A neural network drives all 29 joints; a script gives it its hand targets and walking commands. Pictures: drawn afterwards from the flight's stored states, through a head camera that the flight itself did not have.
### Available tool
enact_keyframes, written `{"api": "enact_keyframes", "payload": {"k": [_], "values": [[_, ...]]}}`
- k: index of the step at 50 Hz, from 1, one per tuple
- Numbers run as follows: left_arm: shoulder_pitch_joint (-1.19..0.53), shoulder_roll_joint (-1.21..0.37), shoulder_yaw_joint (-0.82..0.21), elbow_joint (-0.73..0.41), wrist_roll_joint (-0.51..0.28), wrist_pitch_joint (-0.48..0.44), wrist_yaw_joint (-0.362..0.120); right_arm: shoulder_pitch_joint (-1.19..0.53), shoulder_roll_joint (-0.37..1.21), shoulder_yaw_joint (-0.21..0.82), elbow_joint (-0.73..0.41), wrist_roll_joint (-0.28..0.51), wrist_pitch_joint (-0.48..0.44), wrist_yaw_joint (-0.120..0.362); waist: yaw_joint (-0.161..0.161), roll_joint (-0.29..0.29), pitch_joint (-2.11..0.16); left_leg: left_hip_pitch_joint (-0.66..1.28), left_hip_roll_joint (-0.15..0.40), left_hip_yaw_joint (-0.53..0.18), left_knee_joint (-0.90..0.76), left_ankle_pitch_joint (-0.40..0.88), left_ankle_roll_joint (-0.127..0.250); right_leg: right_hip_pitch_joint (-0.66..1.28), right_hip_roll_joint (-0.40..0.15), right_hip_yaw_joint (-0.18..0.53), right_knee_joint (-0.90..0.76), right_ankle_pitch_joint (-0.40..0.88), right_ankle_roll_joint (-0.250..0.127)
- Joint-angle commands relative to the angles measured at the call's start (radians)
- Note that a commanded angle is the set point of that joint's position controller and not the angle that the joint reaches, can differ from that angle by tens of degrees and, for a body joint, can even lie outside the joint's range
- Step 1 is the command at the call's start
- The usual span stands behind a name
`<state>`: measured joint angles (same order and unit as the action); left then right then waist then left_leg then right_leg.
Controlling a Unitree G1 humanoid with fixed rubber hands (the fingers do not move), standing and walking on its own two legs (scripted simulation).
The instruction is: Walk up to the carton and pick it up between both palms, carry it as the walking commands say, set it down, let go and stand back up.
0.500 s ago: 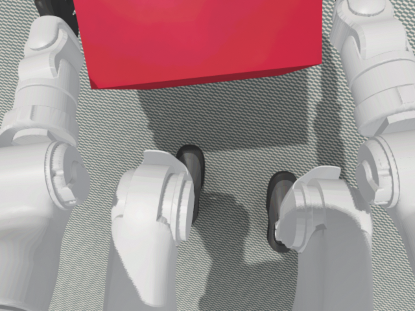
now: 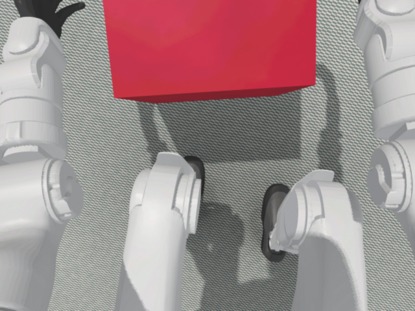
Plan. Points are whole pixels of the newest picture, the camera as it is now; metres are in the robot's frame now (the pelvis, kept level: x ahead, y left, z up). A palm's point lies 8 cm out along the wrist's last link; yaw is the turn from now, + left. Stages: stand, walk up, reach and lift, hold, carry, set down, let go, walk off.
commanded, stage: set down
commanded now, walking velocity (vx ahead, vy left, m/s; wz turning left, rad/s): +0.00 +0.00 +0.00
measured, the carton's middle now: (211, 44) +0.52 +0.10 -0.27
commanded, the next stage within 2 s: let go in 1.06 s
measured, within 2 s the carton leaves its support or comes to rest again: neither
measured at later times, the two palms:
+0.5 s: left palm out of the picture +0.49 +0.34 +0.04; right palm out of the picture +0.59 -0.11 +0.03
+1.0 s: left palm out of the picture +0.48 +0.35 +0.18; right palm out of the picture +0.59 -0.12 +0.17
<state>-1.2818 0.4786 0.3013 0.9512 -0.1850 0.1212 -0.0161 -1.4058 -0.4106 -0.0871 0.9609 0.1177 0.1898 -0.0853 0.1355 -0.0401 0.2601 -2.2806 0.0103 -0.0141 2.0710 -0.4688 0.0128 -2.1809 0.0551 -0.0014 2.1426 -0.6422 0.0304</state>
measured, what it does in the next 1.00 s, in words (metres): rises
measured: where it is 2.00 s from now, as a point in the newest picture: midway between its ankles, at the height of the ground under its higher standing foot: (230, 221)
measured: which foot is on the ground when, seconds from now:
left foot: down 0.00-1.00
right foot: down 0.00-1.00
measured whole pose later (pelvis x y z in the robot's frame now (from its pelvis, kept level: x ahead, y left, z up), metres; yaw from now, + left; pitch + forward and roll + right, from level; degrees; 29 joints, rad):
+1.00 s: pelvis +0.04 +0.01 +0.26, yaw +1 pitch +44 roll -2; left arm -0.99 0.39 0.40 0.81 -0.06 0.20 -0.13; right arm -1.11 -0.34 -0.24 0.86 0.02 0.23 0.04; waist 0.12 -0.05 -0.07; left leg -1.59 -0.01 -0.01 1.09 -0.27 0.02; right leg -1.52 0.04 0.04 1.13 -0.38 0.04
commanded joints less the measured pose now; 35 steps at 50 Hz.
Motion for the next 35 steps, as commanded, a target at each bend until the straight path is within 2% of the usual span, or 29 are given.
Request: {"api": "enact_keyframes", "payload": {"k": [1, 5, 15, 27, 35], "values": [[-0.188, 0.173, 0.033, -0.137, 0.016, 0.006, -0.011, -0.235, -0.125, -0.055, -0.098, -0.026, -0.002, 0.010, 0.041, 0.029, -1.265, 0.880, -0.004, 0.037, -0.200, 0.351, -0.044, 0.366, 0.026, -0.072, -0.247, 0.156, -0.022], [-0.165, 0.161, 0.053, -0.168, 0.032, 0.029, -0.025, -0.218, -0.114, -0.079, -0.104, -0.044, 0.011, 0.027, 0.042, 0.034, -1.262, 0.880, -0.011, 0.040, -0.269, 0.340, -0.048, 0.373, 0.033, -0.074, -0.317, 0.152, -0.023], [-0.100, 0.162, 0.101, -0.218, 0.061, 0.072, -0.059, -0.183, -0.088, -0.106, -0.168, -0.072, 0.047, 0.051, 0.050, -0.007, -1.333, 0.936, -0.033, 0.062, -0.437, 0.355, -0.051, 0.505, 0.041, -0.077, -0.494, 0.194, -0.009], [-0.010, 0.152, 0.124, -0.286, 0.078, 0.091, -0.096, -0.077, -0.068, -0.139, -0.258, -0.091, 0.068, 0.073, 0.036, -0.015, -1.393, 1.124, -0.050, 0.067, -0.633, 0.479, -0.047, 0.682, 0.042, -0.074, -0.706, 0.313, 0.004], [0.033, 0.135, 0.124, -0.287, 0.089, 0.085, -0.109, -0.015, -0.066, -0.149, -0.263, -0.087, 0.059, 0.095, 0.029, -0.003, -1.373, 1.278, -0.048, 0.056, -0.782, 0.546, -0.042, 0.775, 0.036, -0.064, -0.862, 0.367, 0.011]]}}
